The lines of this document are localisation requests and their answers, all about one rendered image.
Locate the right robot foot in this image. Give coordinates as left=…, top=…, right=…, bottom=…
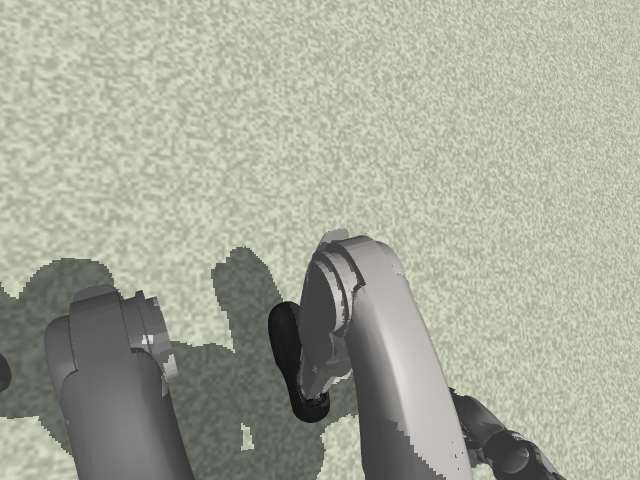
left=268, top=302, right=330, bottom=423

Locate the right robot arm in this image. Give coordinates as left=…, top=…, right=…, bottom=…
left=483, top=430, right=567, bottom=480

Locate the right robot hand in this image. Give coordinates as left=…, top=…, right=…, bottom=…
left=449, top=387, right=508, bottom=468

